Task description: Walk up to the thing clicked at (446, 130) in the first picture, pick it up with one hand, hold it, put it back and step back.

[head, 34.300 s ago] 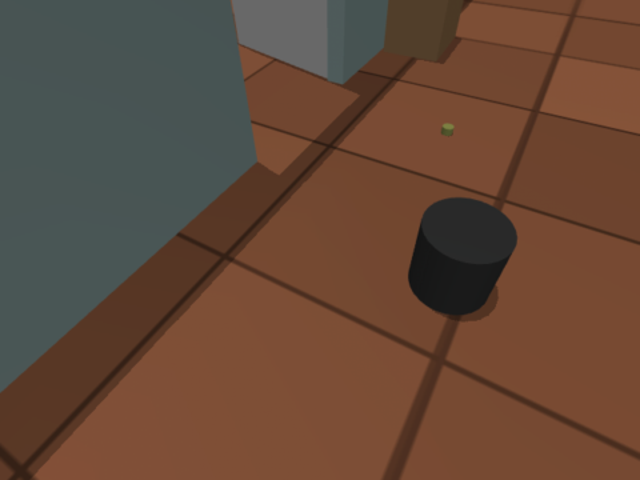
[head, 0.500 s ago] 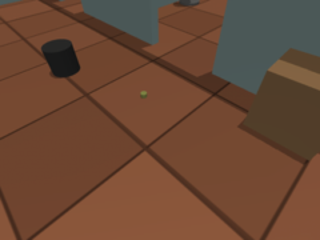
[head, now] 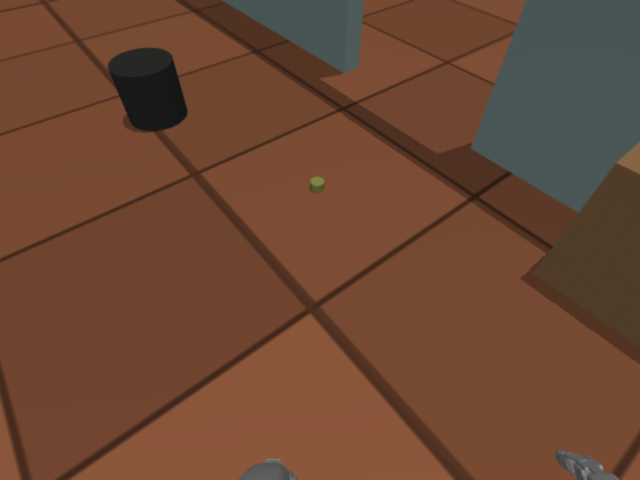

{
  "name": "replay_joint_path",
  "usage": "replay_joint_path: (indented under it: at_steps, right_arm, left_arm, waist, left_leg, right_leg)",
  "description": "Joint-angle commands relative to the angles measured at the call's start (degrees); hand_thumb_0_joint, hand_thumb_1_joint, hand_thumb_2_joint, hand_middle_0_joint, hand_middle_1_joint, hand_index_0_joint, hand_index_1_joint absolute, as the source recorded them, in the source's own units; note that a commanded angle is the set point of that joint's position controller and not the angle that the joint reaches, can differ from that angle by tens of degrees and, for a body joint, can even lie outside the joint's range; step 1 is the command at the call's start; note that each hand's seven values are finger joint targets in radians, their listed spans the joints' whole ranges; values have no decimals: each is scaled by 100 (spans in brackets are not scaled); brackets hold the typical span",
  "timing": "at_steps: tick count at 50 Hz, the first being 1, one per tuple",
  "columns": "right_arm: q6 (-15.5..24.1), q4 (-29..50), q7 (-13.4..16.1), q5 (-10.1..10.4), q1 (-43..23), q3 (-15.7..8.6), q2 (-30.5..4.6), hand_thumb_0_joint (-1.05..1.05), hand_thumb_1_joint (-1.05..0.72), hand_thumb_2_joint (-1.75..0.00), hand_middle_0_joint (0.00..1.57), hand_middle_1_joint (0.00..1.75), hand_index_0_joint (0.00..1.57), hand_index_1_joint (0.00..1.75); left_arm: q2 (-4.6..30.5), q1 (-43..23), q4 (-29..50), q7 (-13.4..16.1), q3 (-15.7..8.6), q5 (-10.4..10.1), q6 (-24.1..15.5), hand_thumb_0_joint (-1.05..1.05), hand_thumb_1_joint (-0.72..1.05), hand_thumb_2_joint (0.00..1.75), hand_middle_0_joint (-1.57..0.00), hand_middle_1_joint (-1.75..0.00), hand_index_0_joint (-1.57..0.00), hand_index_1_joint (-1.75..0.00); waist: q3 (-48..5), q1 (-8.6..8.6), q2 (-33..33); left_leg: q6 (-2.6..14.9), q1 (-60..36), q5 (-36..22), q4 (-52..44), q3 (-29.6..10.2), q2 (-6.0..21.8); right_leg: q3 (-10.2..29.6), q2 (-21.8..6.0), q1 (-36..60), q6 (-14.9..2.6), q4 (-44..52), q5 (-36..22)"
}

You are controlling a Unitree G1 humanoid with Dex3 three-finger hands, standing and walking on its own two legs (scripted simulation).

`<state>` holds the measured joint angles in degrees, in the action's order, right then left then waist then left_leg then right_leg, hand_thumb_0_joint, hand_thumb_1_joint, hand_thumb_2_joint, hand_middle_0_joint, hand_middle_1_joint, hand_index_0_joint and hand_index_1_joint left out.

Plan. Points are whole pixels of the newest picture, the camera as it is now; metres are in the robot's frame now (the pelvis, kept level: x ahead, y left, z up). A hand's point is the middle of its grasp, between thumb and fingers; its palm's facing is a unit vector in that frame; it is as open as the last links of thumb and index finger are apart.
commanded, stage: walk up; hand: left
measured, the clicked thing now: (317, 184) +1.40 +0.10 -0.73
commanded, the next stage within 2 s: none
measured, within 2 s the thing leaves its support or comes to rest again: neither
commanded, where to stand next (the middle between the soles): +0.95 -0.06 m, yaw -2 degrees
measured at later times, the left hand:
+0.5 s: hand (190, 369) +0.28 +0.23 -0.09, palm faces -0.01 -0.90 -0.44, open 7.4 cm
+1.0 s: hand (223, 264) +0.50 +0.23 -0.13, palm faces -0.09 -0.94 -0.33, open 7.4 cm
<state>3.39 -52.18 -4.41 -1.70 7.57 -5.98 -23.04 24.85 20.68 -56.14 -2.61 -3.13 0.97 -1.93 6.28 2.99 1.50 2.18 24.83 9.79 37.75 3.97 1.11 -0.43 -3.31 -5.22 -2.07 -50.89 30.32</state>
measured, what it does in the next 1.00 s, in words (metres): walks ahead: right foot, then left foot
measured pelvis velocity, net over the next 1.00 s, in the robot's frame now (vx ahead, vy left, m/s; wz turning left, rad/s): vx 0.45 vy -0.03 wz -0.04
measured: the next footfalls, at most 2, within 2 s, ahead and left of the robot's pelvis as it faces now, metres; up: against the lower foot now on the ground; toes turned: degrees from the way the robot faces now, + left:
right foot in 0.34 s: +0.29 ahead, -0.17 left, +0.00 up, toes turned -9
left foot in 0.76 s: +0.52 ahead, +0.07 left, +0.00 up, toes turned +5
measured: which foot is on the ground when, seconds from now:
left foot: down 0.00-0.36, up 0.38-0.74, down 0.76-1.00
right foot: up 0.00-0.32, down 0.34-0.78, up 0.80-1.00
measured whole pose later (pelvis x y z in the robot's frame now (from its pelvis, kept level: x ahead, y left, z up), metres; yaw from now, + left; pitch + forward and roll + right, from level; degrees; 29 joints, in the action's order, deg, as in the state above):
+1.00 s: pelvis +0.45 -0.03 +0.02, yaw -2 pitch -3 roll +1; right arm 5.0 -47.6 -2.7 -0.2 14.4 -2.8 -22.0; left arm 24.7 18.4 -50.8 -3.3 -2.1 0.4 -3.1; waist 4.6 0.4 3.7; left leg 2.9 12.6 13.7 28.9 7.7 0.6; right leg 1.5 -4.6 -27.4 -1.1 -56.7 19.6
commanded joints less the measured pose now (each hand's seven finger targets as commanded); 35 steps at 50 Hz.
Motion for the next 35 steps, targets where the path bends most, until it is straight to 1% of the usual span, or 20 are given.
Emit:
replay_joint_path:
  at_steps: [1,3,4,6,8,12,14,16,17,18,19,20,21,23,25,26,28,30,34,35]
  right_arm:
    - [96,442,196,206,650,-420,-1876,0,-90,-90,20,30,20,30]
    - [160,553,194,190,329,-265,-1504,0,-90,-90,20,30,20,30]
    - [186,610,178,154,294,-240,-1458,0,-90,-90,20,30,20,30]
    - [224,683,160,89,338,-280,-1546,0,-90,-90,20,30,20,30]
    - [273,749,132,83,318,-303,-1650,0,-90,-90,20,30,20,30]
    - [253,826,106,93,149,-297,-1660,0,-90,-90,20,30,20,30]
    - [222,833,108,83,-16,-288,-1640,0,-90,-90,20,30,20,30]
    - [181,804,118,45,165,-162,-1369,0,-90,-90,20,30,20,30]
    - [167,798,125,25,380,-46,-1086,0,-90,-90,20,30,20,30]
    - [173,928,127,84,543,120,-630,0,-90,-90,20,30,20,30]
    - [146,899,205,81,323,-4,-1182,0,-90,-90,20,30,20,30]
    - [152,794,235,131,228,-38,-1411,0,-90,-90,20,30,20,30]
    - [158,651,220,217,382,-39,-1384,0,-90,-90,20,30,20,30]
    - [149,474,181,213,694,-18,-1296,0,-90,-90,20,30,20,30]
    - [112,413,108,174,798,-15,-1229,0,-90,-90,20,30,20,30]
    - [88,466,77,134,658,-23,-1174,0,-90,-90,20,30,20,30]
    - [65,589,18,101,360,1,-1070,0,-90,-90,20,30,20,30]
    - [56,703,-15,80,78,12,-967,0,-90,-90,20,30,20,30]
    - [68,784,-54,98,-91,-57,-964,0,-90,-90,20,30,20,30]
    - [74,769,-48,92,24,-90,-983,0,-90,-90,20,30,20,30]
  left_arm:
    - [1378,107,588,77,-242,-150,-217,0,90,90,-20,-30,-20,-30]
    - [1325,430,375,17,-277,-95,-197,0,90,90,-20,-30,-20,-30]
    - [1244,473,366,-44,-295,-56,-179,0,90,90,-20,-30,-20,-30]
    - [1135,142,495,-143,-310,-15,-158,0,90,90,-20,-30,-20,-30]
    - [1116,-76,629,-232,-335,34,-164,0,90,90,-20,-30,-20,-30]
    - [1106,-190,630,-299,-449,48,-177,0,90,90,-20,-30,-20,-30]
    - [1102,0,595,-292,-485,57,-192,0,90,90,-20,-30,-20,-30]
    - [1206,179,589,-231,-541,97,-272,0,90,90,-20,-30,-20,-30]
    - [1433,684,475,-138,-656,122,-346,0,90,90,-20,-30,-20,-30]
    - [1935,923,584,-29,-748,133,-431,0,90,90,-20,-30,-20,-30]
    - [2106,760,675,-20,-697,30,-438,0,90,90,-20,-30,-20,-30]
    - [1996,439,783,14,-656,-60,-425,0,90,90,-20,-30,-20,-30]
    - [1799,242,789,48,-600,-101,-436,0,90,90,-20,-30,-20,-30]
    - [1567,-112,857,78,-526,-84,-454,0,90,90,-20,-30,-20,-30]
    - [1453,-129,923,85,-481,-83,-480,0,90,90,-20,-30,-20,-30]
    - [1426,-127,948,96,-468,-77,-483,0,90,90,-20,-30,-20,-30]
    - [1459,-51,1002,92,-492,-58,-482,0,90,90,-20,-30,-20,-30]
    - [1442,34,992,74,-484,-59,-463,0,90,90,-20,-30,-20,-30]
    - [1506,6,1107,47,-459,-25,-392,0,90,90,-20,-30,-20,-30]
    - [1568,-120,1146,57,-450,-20,-383,0,90,90,-20,-30,-20,-30]
  waist:
    - [-650,-425,-641]
    - [-309,-165,-754]
    - [-325,-157,-735]
    - [-101,-215,-882]
    - [-43,-272,-1071]
    - [-202,-137,-942]
    - [-277,45,-790]
    - [-405,169,-201]
    - [-647,444,758]
    - [-620,475,2008]
    - [-497,459,1378]
    - [-213,314,549]
    - [-253,167,405]
    - [-305,-91,707]
    - [-340,-113,772]
    - [-264,-90,728]
    - [-230,23,682]
    - [-277,86,652]
    - [-327,54,463]
    - [-320,-75,463]
  left_leg:
    - [1052,-2228,2844,-2591,-3040,2006]
    - [913,-1204,1932,-2621,-1851,1647]
    - [941,-979,1676,-2665,-1538,1524]
    - [1087,-667,1893,-2818,-1268,1529]
    - [1096,-599,2314,-2860,-1145,1535]
    - [851,-202,2731,-2720,-952,1384]
    - [759,-112,2755,-2253,-737,1269]
    - [583,-45,2306,-1104,-292,862]
    - [414,507,1673,546,-16,541]
    - [48,1734,1997,2398,246,-214]
    - [2,1955,2091,2980,-449,-138]
    - [-24,1880,1721,3103,-934,137]
    - [-12,1705,1271,3017,-1059,188]
    - [-50,1283,1042,2442,-1027,335]
    - [-163,973,875,1850,-791,302]
    - [-206,990,784,1512,-674,302]
    - [-213,877,514,844,-442,303]
    - [-164,705,-8,288,-195,242]
    - [-42,-193,-246,-322,105,206]
    - [16,-543,-158,-372,95,234]
  right_leg:
    - [883,-82,-2936,-168,-1936,-739]
    - [647,-350,-2356,-6,-1118,-958]
    - [468,-338,-2105,75,-848,-1038]
    - [223,-413,-2066,212,-30,-977]
    - [86,-453,-2021,189,627,-1235]
    - [-193,-285,-1251,133,1060,-1995]
    - [-408,-177,-806,118,1227,-2009]
    - [-536,23,-139,17,1758,-1512]
    - [34,-133,720,-147,2251,-528]
    - [2597,-1481,1147,-625,3412,680]
    - [3980,-2267,815,-1237,3945,549]
    - [3628,-2275,392,-1357,3915,140]
    - [2807,-1897,326,-1119,3774,-563]
    - [1703,-1597,78,-977,3661,-1518]
    - [917,-1358,32,-1026,3588,-2513]
    - [652,-1308,8,-1049,3565,-2701]
    - [333,-1229,19,-1023,3524,-2812]
    - [30,-1028,110,-862,3449,-3111]
    - [-81,-1111,-251,-805,3319,-2490]
    - [12,-1244,-483,-827,3198,-2353]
